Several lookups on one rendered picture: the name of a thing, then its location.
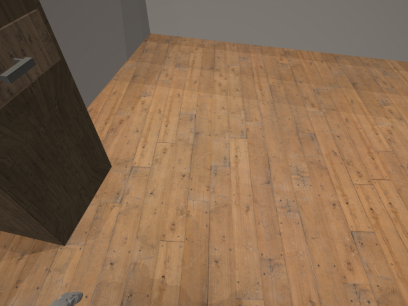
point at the handle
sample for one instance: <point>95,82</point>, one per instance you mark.
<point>16,71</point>

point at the drawer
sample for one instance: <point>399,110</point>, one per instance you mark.
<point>26,36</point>

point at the robot left hand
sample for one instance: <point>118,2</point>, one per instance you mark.
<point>68,299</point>

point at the cabinet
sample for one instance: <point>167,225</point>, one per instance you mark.
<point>52,161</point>

